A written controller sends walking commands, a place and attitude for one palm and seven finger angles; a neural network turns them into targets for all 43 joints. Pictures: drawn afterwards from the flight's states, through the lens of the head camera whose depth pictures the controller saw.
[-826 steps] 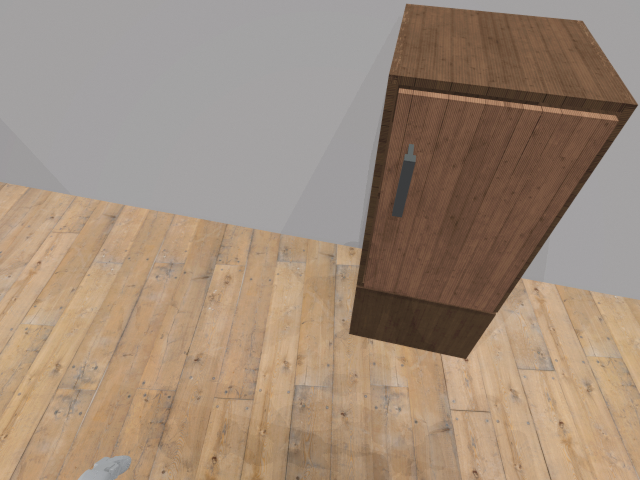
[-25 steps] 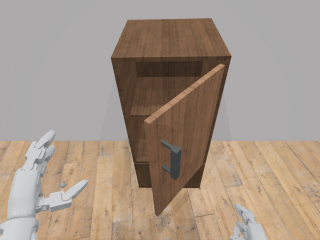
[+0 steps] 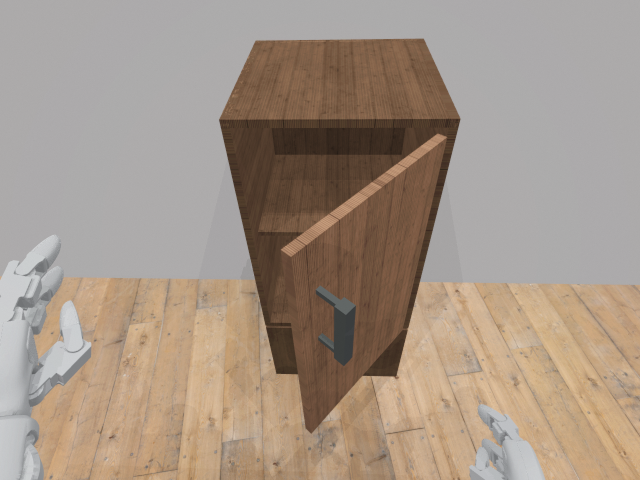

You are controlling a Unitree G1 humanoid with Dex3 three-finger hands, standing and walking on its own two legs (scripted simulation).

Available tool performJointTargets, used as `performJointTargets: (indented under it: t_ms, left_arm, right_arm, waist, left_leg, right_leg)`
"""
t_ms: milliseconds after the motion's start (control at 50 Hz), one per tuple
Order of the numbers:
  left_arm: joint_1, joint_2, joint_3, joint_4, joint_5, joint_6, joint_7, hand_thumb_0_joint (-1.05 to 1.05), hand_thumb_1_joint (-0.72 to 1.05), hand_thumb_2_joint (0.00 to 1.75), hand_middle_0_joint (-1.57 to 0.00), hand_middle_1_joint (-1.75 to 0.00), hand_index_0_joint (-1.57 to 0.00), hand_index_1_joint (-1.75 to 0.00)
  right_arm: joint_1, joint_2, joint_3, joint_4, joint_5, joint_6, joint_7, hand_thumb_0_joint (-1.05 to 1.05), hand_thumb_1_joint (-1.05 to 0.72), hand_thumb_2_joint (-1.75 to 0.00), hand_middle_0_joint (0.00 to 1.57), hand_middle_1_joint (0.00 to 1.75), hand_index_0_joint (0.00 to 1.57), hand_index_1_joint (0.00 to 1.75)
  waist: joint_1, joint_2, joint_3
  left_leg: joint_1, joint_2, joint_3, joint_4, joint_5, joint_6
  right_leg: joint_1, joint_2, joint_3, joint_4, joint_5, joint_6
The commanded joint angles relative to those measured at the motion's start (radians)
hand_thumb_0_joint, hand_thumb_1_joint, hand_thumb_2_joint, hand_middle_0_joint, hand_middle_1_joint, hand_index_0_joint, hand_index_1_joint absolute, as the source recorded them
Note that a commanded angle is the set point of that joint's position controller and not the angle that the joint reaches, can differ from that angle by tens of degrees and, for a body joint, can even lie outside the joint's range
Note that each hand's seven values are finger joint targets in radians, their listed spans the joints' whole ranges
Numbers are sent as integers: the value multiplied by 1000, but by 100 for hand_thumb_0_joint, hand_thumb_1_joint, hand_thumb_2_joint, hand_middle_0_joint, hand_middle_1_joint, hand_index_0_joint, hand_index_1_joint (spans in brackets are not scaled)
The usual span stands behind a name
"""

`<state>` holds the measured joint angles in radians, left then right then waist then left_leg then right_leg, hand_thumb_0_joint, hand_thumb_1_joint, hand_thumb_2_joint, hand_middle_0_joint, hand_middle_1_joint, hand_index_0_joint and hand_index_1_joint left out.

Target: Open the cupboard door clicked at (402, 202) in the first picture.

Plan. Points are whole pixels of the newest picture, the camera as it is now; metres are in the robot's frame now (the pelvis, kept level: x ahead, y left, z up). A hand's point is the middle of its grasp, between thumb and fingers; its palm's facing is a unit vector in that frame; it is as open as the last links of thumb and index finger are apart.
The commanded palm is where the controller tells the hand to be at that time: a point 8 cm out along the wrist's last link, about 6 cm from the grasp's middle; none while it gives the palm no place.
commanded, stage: draw the hand back to the body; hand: left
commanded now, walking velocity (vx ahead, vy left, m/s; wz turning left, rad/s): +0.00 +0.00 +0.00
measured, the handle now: (333, 326) +0.35 +0.03 -0.03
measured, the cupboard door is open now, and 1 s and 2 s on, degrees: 49 49 49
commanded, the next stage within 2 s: step back with the hand held close in 0.12 s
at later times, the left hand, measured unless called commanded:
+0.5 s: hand (95, 351) +0.19 +0.25 +0.15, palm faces +0.34 -0.80 -0.50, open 7.4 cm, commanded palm +0.12 +0.29 +0.17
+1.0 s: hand out of the picture +0.09 +0.27 +0.15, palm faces +0.52 -0.74 -0.43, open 7.4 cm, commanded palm +0.03 +0.31 +0.17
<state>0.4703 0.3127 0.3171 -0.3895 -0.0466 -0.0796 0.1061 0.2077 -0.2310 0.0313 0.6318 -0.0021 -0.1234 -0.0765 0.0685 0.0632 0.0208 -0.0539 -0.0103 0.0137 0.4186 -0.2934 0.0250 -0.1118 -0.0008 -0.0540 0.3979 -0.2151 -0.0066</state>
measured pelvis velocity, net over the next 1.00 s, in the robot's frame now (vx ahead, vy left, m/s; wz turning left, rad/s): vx -0.10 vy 0.00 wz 0.04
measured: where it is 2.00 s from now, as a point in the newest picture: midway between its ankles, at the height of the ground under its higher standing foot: outside the picture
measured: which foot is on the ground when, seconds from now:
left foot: down 0.00-1.00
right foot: down 0.00-1.00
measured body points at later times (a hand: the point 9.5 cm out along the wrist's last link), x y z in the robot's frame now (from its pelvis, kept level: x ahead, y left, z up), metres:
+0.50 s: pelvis -0.02 +0.00 +0.00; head +0.00 -0.02 +0.45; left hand +0.16 +0.29 +0.17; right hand +0.15 -0.25 -0.09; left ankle -0.04 +0.10 -0.74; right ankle +0.00 -0.12 -0.74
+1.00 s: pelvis -0.10 +0.00 -0.02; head -0.10 +0.01 +0.43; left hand +0.06 +0.31 +0.18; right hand +0.06 -0.23 -0.10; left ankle -0.04 +0.10 -0.74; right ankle +0.00 -0.11 -0.74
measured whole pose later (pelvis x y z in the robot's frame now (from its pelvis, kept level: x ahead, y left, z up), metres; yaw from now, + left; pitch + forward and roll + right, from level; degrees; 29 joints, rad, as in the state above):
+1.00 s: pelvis -0.10 +0.00 -0.02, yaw +2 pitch -2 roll +0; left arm 0.51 0.34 0.42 -0.51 0.02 -0.20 0.18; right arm 0.25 -0.21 0.00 0.58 -0.02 -0.05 -0.09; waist 0.00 -0.01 0.02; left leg -0.41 -0.03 0.02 0.73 -0.42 0.04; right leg -0.42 0.01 0.00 0.60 -0.17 -0.01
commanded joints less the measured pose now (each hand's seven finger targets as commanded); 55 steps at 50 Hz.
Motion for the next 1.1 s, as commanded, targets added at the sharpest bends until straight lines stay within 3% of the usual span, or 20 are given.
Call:
performJointTargets:
  t_ms: [0, 100, 200, 220, 240, 280, 320, 380, 460, 580, 680, 760, 820, 900, 940, 980, 1020, 1040, 1060, 1080]
  left_arm:
    - [-93, 237, 160, -261, 0, -76, 27, 0, 90, 90, -20, -30, -20, -30]
    - [-99, 203, 132, -202, -3, -68, 20, 0, 90, 90, -20, -30, -20, -30]
    - [-95, 189, 117, -167, -6, -69, 14, 0, 90, 90, -20, -30, -20, -30]
    - [-180, 217, 129, -213, -7, -77, 17, 0, 90, 90, -20, -30, -20, -30]
    - [-213, 318, 244, -210, -1, -114, 25, 0, 90, 90, -20, -30, -20, -30]
    - [-99, 257, 201, -136, 6, -121, 16, 0, 90, 90, -20, -30, -20, -30]
    - [-46, 228, 169, -169, 9, -130, 13, 0, 90, 90, -20, -30, -20, -30]
    - [27, 234, 178, -233, 8, -144, 21, 0, 90, 90, -20, -30, -20, -30]
    - [74, 292, 244, -284, 3, -145, 38, 0, 90, 90, -20, -30, -20, -30]
    - [100, 280, 249, -283, 3, -145, 47, 0, 90, 90, -20, -30, -20, -30]
    - [84, 238, 211, -263, 22, -146, 58, 0, 90, 90, -20, -30, -20, -30]
    - [20, 224, 209, -303, 63, -149, 79, 0, 90, 90, -20, -30, -20, -30]
    - [-27, 216, 212, -308, 92, -154, 94, 0, 90, 90, -20, -30, -20, -30]
    - [-48, 264, 244, -351, 84, -183, 94, 0, 90, 90, -20, -30, -20, -30]
    - [-60, 278, 235, -359, 57, -194, 93, 0, 90, 90, -20, -30, -20, -30]
    - [-79, 271, 215, -354, 46, -201, 94, 0, 90, 90, -20, -30, -20, -30]
    - [-50, 285, 233, -341, 33, -205, 91, 0, 90, 90, -20, -30, -20, -30]
    - [-39, 279, 234, -353, 29, -211, 88, 0, 90, 90, -20, -30, -20, -30]
    - [-20, 278, 253, -345, 33, -215, 90, 0, 90, 90, -20, -30, -20, -30]
    - [-26, 270, 274, -359, 50, -222, 93, 0, 90, 90, -20, -30, -20, -30]
  right_arm:
    - [-127, -92, -39, -160, -7, -64, -14, 0, -90, -90, 20, 30, 20, 30]
    - [-134, -91, -41, -151, -1, -57, -14, 0, -90, -90, 20, 30, 20, 30]
    - [-138, -92, -46, -150, 0, -51, -13, 0, -90, -90, 20, 30, 20, 30]
    - [-145, -95, -46, -151, -1, -54, -15, 0, -90, -90, 20, 30, 20, 30]
    - [-115, -116, -48, -181, 9, -35, -15, 0, -90, -90, 20, 30, 20, 30]
    - [-124, -106, -57, -165, 1, -13, -13, 0, -90, -90, 20, 30, 20, 30]
    - [-127, -113, -60, -173, -4, 0, -7, 0, -90, -90, 20, 30, 20, 30]
    - [-125, -120, -65, -188, -4, 10, -10, 0, -90, -90, 20, 30, 20, 30]
    - [-132, -120, -78, -212, 0, 34, -18, 0, -90, -90, 20, 30, 20, 30]
    - [-129, -117, -90, -238, 6, 55, -25, 0, -90, -90, 20, 30, 20, 30]
    - [-114, -128, -89, -244, -6, 53, -31, 0, -90, -90, 20, 30, 20, 30]
    - [-95, -146, -98, -244, -32, 43, -42, 0, -90, -90, 20, 30, 20, 30]
    - [-65, -132, -100, -238, -44, 30, -48, 0, -90, -90, 20, 30, 20, 30]
    - [-52, -121, -101, -241, -31, 10, -41, 0, -90, -90, 20, 30, 20, 30]
    - [-39, -102, -92, -213, -15, 7, -24, 0, -90, -90, 20, 30, 20, 30]
    - [-43, -90, -78, -187, -13, 9, -13, 0, -90, -90, 20, 30, 20, 30]
    - [-54, -105, -76, -193, -6, 8, -17, 0, -90, -90, 20, 30, 20, 30]
    - [-63, -123, -78, -202, -6, 4, -21, 0, -90, -90, 20, 30, 20, 30]
    - [-89, -135, -84, -207, -6, -5, -27, 0, -90, -90, 20, 30, 20, 30]
    - [-84, -124, -83, -205, -19, -17, -29, 0, -90, -90, 20, 30, 20, 30]
  waist:
    - [8, 29, -108]
    - [-1, 15, -27]
    - [0, -23, -17]
    - [-4, -24, -43]
    - [-52, -75, 37]
    - [-54, -112, 13]
    - [-58, -76, -41]
    - [-57, 24, -156]
    - [-49, -19, -239]
    - [-53, -30, -189]
    - [-59, -2, -91]
    - [-66, 72, -52]
    - [-78, 46, -35]
    - [-89, -89, -42]
    - [-92, -207, -60]
    - [-99, -210, -84]
    - [-97, -110, -61]
    - [-95, 13, -33]
    - [-83, 186, -22]
    - [-79, 294, -46]
  left_leg:
    - [-66, 30, -18, -63, 342, -21]
    - [-70, 33, -8, -68, 300, -14]
    - [-67, 33, -5, -76, 241, -5]
    - [-55, 29, -4, -74, 225, -2]
    - [-130, 42, -23, -31, 137, 12]
    - [-108, 31, -30, 13, 116, 14]
    - [-101, 29, -17, 27, 142, 9]
    - [-103, 50, -22, -6, 261, 1]
    - [-132, 63, -37, 2, 412, -9]
    - [-213, 79, -57, -11, 408, -14]
    - [-396, 112, -96, -84, 136, 19]
    - [-607, 151, -156, -160, -236, 56]
    - [-739, 178, -177, -153, -425, 89]
    - [-590, 61, -97, 110, -410, 58]
    - [-343, -3, -36, 351, -229, 4]
    - [-202, 2, -19, 382, -140, -6]
    - [-226, 39, -74, 171, -176, 15]
    - [-339, 102, -176, 16, -273, 45]
    - [-531, 233, -334, -175, -432, 90]
    - [-724, 361, -473, -327, -562, 156]
  right_leg:
    - [112, -5, 25, -31, 229, -19]
    - [68, -1, 31, -60, 197, -16]
    - [55, -1, 36, -77, 144, -11]
    - [59, -4, 41, -84, 132, -10]
    - [-56, -48, 146, -144, 146, -11]
    - [-87, -85, 175, -171, 128, -22]
    - [-87, -102, 166, -158, 152, -25]
    - [1, -89, 122, -63, 306, -22]
    - [69, -72, 94, 24, 464, -14]
    - [37, -54, 88, 78, 433, -7]
    - [31, -22, 90, 108, 203, 5]
    - [87, 10, 82, 207, 55, 7]
    - [128, 16, 94, 288, 10, 8]
    - [-114, -93, 316, 50, -165, -47]
    - [-365, -218, 415, -121, -315, -110]
    - [-448, -247, 345, -136, -274, -117]
    - [-441, -146, 220, -26, -274, -52]
    - [-383, -72, 174, 94, -267, -18]
    - [-241, 13, 104, 325, -209, 14]
    - [-68, 91, 72, 648, -157, 34]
